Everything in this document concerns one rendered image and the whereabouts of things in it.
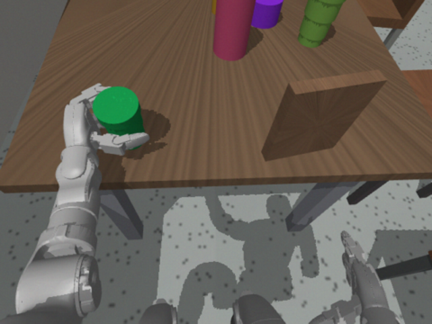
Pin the left robot arm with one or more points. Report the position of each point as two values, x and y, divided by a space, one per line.
60 284

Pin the right robot hand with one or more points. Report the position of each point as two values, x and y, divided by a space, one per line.
367 290

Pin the right robot arm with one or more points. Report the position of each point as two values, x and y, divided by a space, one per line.
378 315

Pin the left robot hand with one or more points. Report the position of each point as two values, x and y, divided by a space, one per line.
81 128

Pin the table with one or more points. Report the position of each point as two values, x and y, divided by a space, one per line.
208 118

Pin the chair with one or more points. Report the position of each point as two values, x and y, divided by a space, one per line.
421 83
420 264
394 14

